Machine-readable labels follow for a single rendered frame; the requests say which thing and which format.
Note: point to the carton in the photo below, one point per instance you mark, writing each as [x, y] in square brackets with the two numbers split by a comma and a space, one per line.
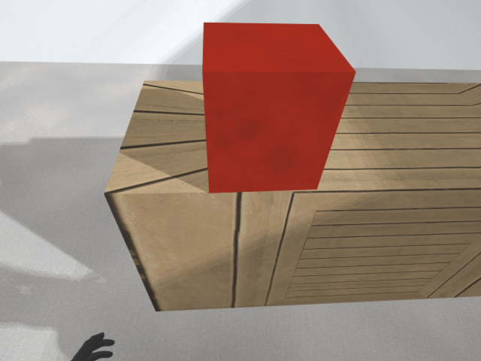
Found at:
[274, 94]

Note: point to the left robot hand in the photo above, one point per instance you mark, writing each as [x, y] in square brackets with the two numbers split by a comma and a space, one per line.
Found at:
[85, 353]

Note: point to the pedestal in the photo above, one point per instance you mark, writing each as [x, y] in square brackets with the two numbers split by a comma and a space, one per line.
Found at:
[396, 214]

